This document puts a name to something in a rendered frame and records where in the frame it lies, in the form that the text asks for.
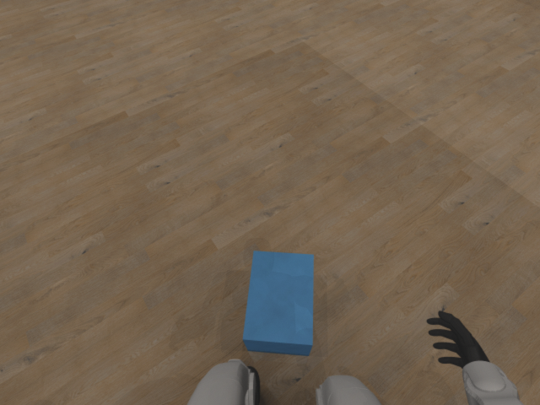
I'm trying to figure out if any right robot forearm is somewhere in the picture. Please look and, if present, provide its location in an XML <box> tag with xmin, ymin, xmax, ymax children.
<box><xmin>462</xmin><ymin>360</ymin><xmax>524</xmax><ymax>405</ymax></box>

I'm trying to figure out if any carton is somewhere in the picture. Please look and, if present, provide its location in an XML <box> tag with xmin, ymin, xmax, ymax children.
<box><xmin>243</xmin><ymin>251</ymin><xmax>314</xmax><ymax>356</ymax></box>

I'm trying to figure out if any right robot hand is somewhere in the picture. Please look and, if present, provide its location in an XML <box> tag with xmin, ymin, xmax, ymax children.
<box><xmin>427</xmin><ymin>311</ymin><xmax>489</xmax><ymax>369</ymax></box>

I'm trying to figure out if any left robot thigh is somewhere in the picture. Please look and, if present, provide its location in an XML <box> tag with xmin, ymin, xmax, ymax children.
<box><xmin>187</xmin><ymin>362</ymin><xmax>256</xmax><ymax>405</ymax></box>

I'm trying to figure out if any left robot shin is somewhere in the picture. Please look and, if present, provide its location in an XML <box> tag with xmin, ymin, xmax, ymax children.
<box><xmin>228</xmin><ymin>359</ymin><xmax>249</xmax><ymax>369</ymax></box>

